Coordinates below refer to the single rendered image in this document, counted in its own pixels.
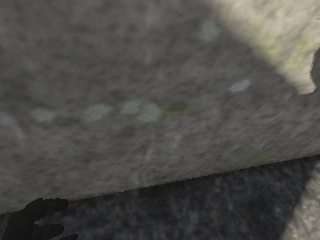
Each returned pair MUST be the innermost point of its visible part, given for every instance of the left robot hand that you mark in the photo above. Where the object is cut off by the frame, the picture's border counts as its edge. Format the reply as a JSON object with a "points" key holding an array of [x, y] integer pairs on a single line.
{"points": [[21, 226]]}

